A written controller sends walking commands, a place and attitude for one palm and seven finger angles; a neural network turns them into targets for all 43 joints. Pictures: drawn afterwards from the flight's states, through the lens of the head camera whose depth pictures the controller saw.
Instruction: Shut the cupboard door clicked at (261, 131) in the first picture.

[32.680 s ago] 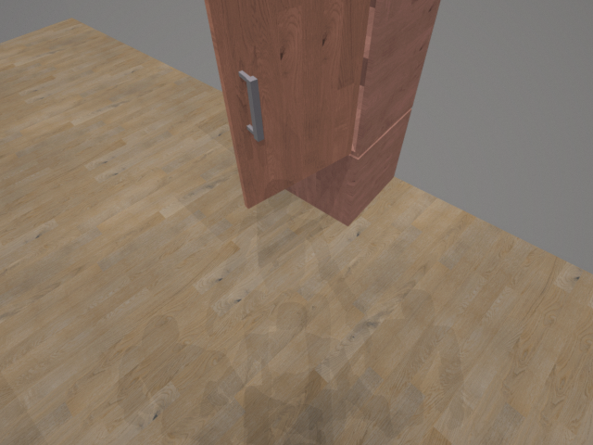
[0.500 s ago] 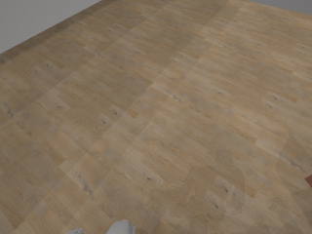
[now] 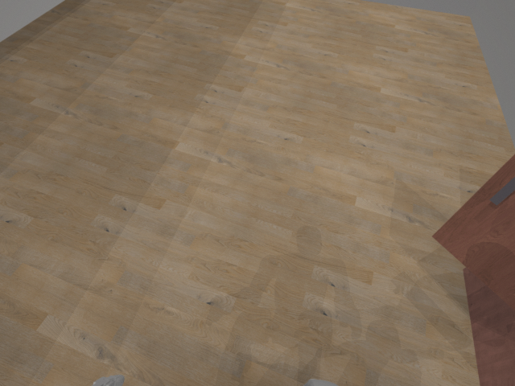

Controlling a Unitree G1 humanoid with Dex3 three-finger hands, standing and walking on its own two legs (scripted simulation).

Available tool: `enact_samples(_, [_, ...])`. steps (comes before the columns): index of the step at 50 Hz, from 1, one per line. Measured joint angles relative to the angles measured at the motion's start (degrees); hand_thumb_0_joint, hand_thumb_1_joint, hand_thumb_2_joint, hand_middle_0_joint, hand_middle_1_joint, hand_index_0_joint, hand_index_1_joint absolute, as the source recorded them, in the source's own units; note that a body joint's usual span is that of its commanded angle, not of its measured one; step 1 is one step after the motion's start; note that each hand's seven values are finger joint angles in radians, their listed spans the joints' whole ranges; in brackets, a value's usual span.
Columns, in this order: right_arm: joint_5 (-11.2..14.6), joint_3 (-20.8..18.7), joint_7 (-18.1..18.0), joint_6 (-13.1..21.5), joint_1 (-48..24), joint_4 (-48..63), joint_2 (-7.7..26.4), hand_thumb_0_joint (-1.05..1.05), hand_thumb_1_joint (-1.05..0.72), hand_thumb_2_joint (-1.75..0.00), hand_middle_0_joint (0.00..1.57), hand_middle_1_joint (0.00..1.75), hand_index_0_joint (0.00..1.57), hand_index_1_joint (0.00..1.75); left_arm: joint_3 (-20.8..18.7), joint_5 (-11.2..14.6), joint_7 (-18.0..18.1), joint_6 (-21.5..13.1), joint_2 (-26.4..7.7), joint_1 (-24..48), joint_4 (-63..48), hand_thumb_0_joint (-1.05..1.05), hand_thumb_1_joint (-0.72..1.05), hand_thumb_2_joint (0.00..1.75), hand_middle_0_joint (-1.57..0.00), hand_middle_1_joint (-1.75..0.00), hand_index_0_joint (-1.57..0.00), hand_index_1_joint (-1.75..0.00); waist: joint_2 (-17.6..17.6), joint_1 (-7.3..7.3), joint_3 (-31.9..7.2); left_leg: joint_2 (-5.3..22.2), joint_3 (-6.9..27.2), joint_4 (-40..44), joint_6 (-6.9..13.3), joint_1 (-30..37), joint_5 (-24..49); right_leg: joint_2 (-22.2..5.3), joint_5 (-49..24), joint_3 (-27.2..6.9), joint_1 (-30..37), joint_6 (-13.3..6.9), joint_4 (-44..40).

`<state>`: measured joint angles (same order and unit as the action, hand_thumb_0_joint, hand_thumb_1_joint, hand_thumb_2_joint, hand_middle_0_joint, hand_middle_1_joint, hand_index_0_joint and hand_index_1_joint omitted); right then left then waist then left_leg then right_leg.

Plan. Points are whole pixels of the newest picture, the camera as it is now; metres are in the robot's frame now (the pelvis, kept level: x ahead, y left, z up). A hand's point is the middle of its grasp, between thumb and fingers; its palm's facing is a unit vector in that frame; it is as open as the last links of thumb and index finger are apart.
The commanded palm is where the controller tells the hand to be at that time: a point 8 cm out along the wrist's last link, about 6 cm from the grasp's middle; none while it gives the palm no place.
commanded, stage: turn to face it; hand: left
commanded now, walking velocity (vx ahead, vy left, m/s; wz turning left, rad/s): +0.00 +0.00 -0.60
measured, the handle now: out of the picture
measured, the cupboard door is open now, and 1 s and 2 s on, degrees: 49 49 49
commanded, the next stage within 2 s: take the last steps up to it in 1.48 s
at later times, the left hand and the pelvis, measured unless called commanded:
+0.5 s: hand out of the picture +0.14 +0.18 -0.18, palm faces -0.22 -0.95 -0.21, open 7.4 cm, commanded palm none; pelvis +0.02 +0.00 -0.01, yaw -16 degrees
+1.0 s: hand (216, 337) +0.22 +0.09 -0.15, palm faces -0.52 -0.80 -0.29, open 7.4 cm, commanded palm none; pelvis +0.01 -0.03 -0.01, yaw -34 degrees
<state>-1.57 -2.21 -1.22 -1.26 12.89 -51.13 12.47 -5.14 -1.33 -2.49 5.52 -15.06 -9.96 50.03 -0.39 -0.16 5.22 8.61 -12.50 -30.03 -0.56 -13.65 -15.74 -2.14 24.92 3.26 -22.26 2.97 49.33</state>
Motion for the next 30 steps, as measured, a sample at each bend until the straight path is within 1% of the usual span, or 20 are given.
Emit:
enact_samples(2, [0.1,-0.5,0.2,-0.2,0.7,-0.6,0.8,0.0,-0.91,-0.9,0.2,0.3,0.2,0.3,0.4,0.1,0.0,-0.5,0.4,0.4,-0.3,0.01,0.91,0.9,-0.2,-0.29,-0.2,-0.3,-0.9,-0.51,0.0,1.0,-1.1,-2.3,-0.8,-0.5,-1.3,0.4,-2.5,0.9,3.1,-0.8,-7.1])
enact_samples(3, [0.2,-0.7,0.4,-0.4,1.2,-0.8,1.2,0.0,-0.91,-0.9,0.2,0.3,0.2,0.3,0.6,0.1,-0.1,-0.9,0.5,0.5,-0.6,0.01,0.91,0.9,-0.2,-0.29,-0.2,-0.3,-1.1,-0.63,-0.2,1.5,-1.6,-4.1,-1.3,-1.0,-2.3,0.6,-5.7,1.3,5.1,-1.3,-11.7])
enact_samples(4, [0.5,-1.0,0.5,-0.6,1.9,-0.9,1.6,0.0,-0.91,-0.9,0.2,0.3,0.2,0.3,0.9,0.0,-0.1,-1.5,0.3,0.3,-1.0,0.01,0.91,0.9,-0.2,-0.29,-0.2,-0.3,-0.9,-0.63,-0.8,1.7,-2.1,-6.8,-1.8,-2.2,-3.6,0.4,-7.6,1.0,6.8,-2.4,-15.8])
enact_samples(5, [0.6,-1.3,0.5,-1.2,1.7,-1.4,2.3,0.0,-0.91,-0.9,0.2,0.3,0.2,0.3,1.0,-0.2,0.3,-2.2,0.9,0.7,-0.8,0.01,0.91,0.9,-0.2,-0.29,-0.2,-0.3,-1.9,-0.6,-0.6,1.8,-0.2,-11.4,-2.5,-4.1,-7.9,1.1,-6.6,0.8,6.2,-3.3,-14.9])
enact_samples(6, [0.7,-1.5,0.3,-2.0,1.3,-1.9,3.0,0.0,-0.91,-0.9,0.2,0.3,0.2,0.3,1.4,-0.1,0.7,-2.6,1.5,0.9,-0.7,0.01,0.91,0.9,-0.2,-0.29,-0.2,-0.3,-2.8,-0.76,-0.3,0.9,2.8,-17.2,-2.8,-6.4,-11.6,1.6,-5.8,0.6,5.6,-4.0,-13.8])
enact_samples(7, [0.8,-1.7,0.2,-2.6,1.0,-2.2,3.5,0.0,-0.91,-0.9,0.2,0.3,0.2,0.3,1.7,0.0,1.0,-2.8,2.1,1.0,-0.7,0.01,0.91,0.9,-0.2,-0.29,-0.2,-0.3,-3.4,-0.9,-0.1,-0.3,5.3,-22.7,-2.9,-8.7,-13.2,1.9,-5.6,0.4,5.6,-4.3,-13.7])
enact_samples(9, [0.8,-1.9,0.0,-3.1,0.3,-2.5,3.7,0.0,-0.91,-0.9,0.2,0.3,0.2,0.3,2.0,0.1,1.6,-2.9,2.9,0.5,-0.7,0.01,0.91,0.9,-0.2,-0.29,-0.2,-0.3,-3.3,-0.72,-0.2,-2.4,7.7,-30.5,-3.5,-12.3,-12.4,2.2,-6.8,-0.8,6.1,-4.6,-15.5])
enact_samples(11, [0.8,-1.7,0.2,-3.0,-0.5,-2.2,3.4,0.01,-0.91,-0.9,0.2,0.3,0.19,0.3,2.1,0.2,2.0,-2.9,3.1,0.1,-0.6,0.01,0.91,0.9,-0.2,-0.29,-0.2,-0.3,-2.5,-0.65,-0.1,-3.5,8.7,-33.5,-4.2,-14.6,-9.6,2.4,-8.6,-2.2,6.7,-4.6,-18.0])
enact_samples(14, [0.8,-1.5,0.5,-2.4,-1.4,-1.1,2.4,0.01,-0.91,-0.9,0.2,0.3,0.19,0.3,2.3,0.1,2.1,-2.9,3.0,-0.4,-0.2,0.01,0.9,0.9,-0.2,-0.29,-0.21,-0.3,-1.1,-0.68,-0.2,-4.2,9.7,-31.0,-4.8,-15.4,-6.8,2.7,-10.2,-4.0,7.2,-4.7,-20.5])
enact_samples(19, [1.0,-1.1,0.6,-2.1,-3.1,0.0,1.0,0.0,-0.91,-0.9,0.2,0.3,0.19,0.3,2.3,-0.1,2.0,-2.8,2.9,-1.1,0.3,0.01,0.9,0.9,-0.2,-0.3,-0.21,-0.3,0.5,0.38,-0.7,-5.6,10.9,-21.2,-4.9,-12.2,-7.4,3.8,-10.8,-7.1,6.5,-4.3,-20.8])
enact_samples(21, [1.3,-0.8,0.4,-1.7,-3.7,0.5,0.5,0.0,-0.91,-0.9,0.2,0.3,0.19,0.3,2.1,-0.2,1.9,-2.6,2.6,-1.4,0.5,0.01,0.9,0.9,-0.2,-0.3,-0.21,-0.3,1.3,0.89,-1.0,-6.4,10.9,-15.3,-4.6,-9.7,-7.5,4.2,-10.4,-8.5,5.8,-3.8,-19.9])
enact_samples(23, [1.5,-0.5,0.3,-1.0,-3.9,1.0,0.1,0.0,-0.91,-0.9,0.2,0.3,0.2,0.3,1.8,0.0,2.0,-2.2,2.2,-1.7,0.8,0.01,0.9,0.9,-0.2,-0.3,-0.21,-0.3,1.9,1.06,-1.4,-7.1,10.6,-6.9,-4.2,-5.9,-3.7,4.8,-9.6,-9.8,4.7,-3.1,-18.0])
enact_samples(24, [1.5,-0.2,0.2,-0.4,-3.7,1.3,0.1,0.0,-0.91,-0.9,0.2,0.3,0.2,0.3,1.7,0.3,2.0,-1.9,2.0,-1.9,0.8,0.01,0.9,0.9,-0.2,-0.3,-0.21,-0.3,1.8,0.96,-2.0,-6.8,10.5,-2.4,-2.9,-4.2,-0.4,5.4,-8.8,-10.1,3.7,-2.6,-16.4])
enact_samples(25, [1.2,0.0,0.1,0.1,-3.8,1.3,-0.3,0.0,-0.91,-0.9,0.2,0.3,0.2,0.3,1.4,0.5,1.9,-1.6,1.5,-1.7,1.1,0.01,0.9,0.9,-0.2,-0.3,-0.21,-0.3,2.5,0.91,-1.9,-6.9,9.9,-2.5,-1.1,-4.3,0.5,5.4,-5.0,-10.3,2.3,-2.4,-13.0])
enact_samples(26, [0.9,0.3,0.0,0.3,-3.8,1.4,-0.6,0.0,-0.91,-0.9,0.2,0.3,0.2,0.3,1.2,0.5,1.9,-1.2,1.1,-1.4,1.3,0.01,0.9,0.9,-0.2,-0.3,-0.21,-0.3,3.0,1.03,-1.5,-6.8,9.1,-3.3,0.2,-4.2,-0.2,5.4,-0.6,-9.6,0.5,-2.2,-7.6])
enact_samples(27, [0.6,0.7,0.0,0.3,-3.6,1.6,-0.9,0.0,-0.91,-0.9,0.2,0.3,0.2,0.3,1.0,0.5,1.7,-0.9,0.7,-1.3,1.3,0.01,0.9,0.9,-0.2,-0.3,-0.21,-0.3,3.3,1.19,-1.3,-6.4,8.3,-3.4,1.0,-3.7,-1.1,5.3,1.9,-8.5,-1.3,-1.9,-1.8])
enact_samples(29, [0.2,1.2,-0.1,0.4,-2.9,1.8,-1.5,0.0,-0.91,-0.9,0.2,0.3,0.2,0.3,0.5,0.1,1.2,-0.7,0.0,-1.2,1.4,0.01,0.91,0.9,-0.2,-0.29,-0.2,-0.3,3.4,1.28,-1.2,-5.3,7.1,-2.0,1.4,-2.3,-1.5,4.7,2.7,-6.2,-4.3,-1.2,8.1])
enact_samples(30, [0.1,1.4,-0.2,0.3,-2.5,1.8,-1.6,0.0,-0.91,-0.9,0.2,0.3,0.2,0.3,0.2,0.0,0.9,-0.5,-0.3,-1.1,1.4,0.01,0.91,0.9,-0.2,-0.29,-0.2,-0.3,3.3,1.29,-1.1,-4.9,6.6,-1.0,1.3,-1.5,-1.3,4.2,2.2,-5.2,-5.2,-0.8,11.4])
